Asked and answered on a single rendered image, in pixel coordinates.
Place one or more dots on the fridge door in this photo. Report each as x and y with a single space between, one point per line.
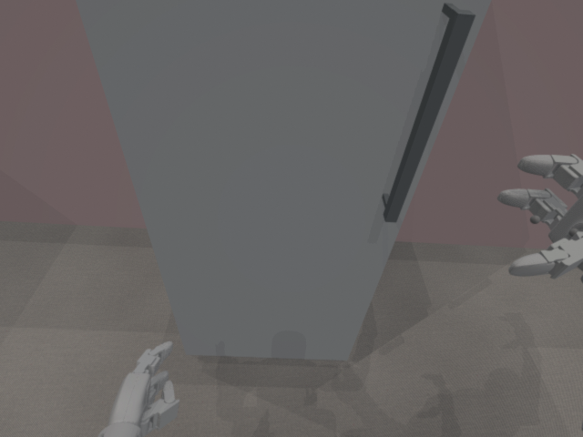
260 136

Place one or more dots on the handle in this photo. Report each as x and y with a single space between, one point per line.
457 30

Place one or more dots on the robot left hand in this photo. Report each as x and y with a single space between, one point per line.
134 401

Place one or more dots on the robot right hand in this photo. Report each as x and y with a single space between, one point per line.
566 252

